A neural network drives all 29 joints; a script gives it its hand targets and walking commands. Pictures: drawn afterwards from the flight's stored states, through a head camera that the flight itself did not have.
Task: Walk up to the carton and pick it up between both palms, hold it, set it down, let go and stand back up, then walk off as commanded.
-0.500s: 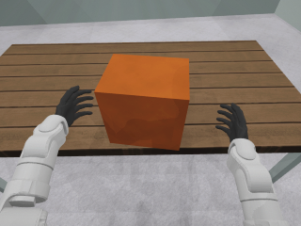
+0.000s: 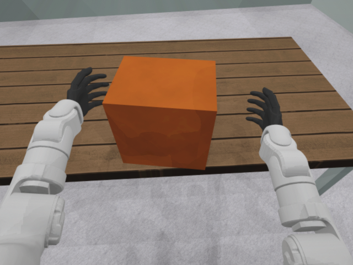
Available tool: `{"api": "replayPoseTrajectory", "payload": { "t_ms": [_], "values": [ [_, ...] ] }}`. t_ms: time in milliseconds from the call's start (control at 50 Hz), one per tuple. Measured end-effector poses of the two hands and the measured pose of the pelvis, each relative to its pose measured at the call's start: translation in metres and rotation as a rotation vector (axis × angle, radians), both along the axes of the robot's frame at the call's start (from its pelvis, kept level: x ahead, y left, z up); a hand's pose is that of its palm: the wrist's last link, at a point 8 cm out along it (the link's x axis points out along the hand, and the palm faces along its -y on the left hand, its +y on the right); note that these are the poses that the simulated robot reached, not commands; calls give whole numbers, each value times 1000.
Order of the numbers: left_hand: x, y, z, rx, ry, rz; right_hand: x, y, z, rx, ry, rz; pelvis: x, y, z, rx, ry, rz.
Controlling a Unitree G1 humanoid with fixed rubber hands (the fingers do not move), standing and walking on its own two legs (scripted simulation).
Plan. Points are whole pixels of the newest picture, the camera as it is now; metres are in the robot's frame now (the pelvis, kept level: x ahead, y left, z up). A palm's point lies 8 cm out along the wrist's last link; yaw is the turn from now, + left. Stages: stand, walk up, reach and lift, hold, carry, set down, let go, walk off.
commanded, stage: reach and lift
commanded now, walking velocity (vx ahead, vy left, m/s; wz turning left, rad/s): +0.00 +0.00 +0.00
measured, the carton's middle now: (166, 115) +0.50 +0.02 +0.02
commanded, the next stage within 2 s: none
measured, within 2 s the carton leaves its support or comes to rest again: neither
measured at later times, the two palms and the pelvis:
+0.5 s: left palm (88, 73) +0.48 +0.19 +0.18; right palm (270, 93) +0.43 -0.22 +0.16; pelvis +0.01 +0.00 +0.00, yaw +0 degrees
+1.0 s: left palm (87, 81) +0.49 +0.20 +0.15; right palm (267, 99) +0.44 -0.22 +0.13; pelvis +0.01 +0.00 +0.00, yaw +0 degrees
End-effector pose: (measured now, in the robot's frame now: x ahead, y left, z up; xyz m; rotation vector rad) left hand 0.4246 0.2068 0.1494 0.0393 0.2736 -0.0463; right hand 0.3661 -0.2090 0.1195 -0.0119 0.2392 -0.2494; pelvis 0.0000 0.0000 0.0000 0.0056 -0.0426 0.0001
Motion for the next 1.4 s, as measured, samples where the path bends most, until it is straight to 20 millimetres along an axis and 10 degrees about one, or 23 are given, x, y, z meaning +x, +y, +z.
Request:
{"api": "replayPoseTrajectory", "payload": {
  "t_ms": [800, 1400],
  "values": [
    [72, -20, 31, 0, -8, 63, 69, -16, 31, 24, 37, -54, 9, -4, -1, -4, 185, -6],
    [79, 1, -98, 115, 66, 16, 88, -14, -53, -3, 76, -48, 12, 3, -10, -14, 438, -7]
  ]
}}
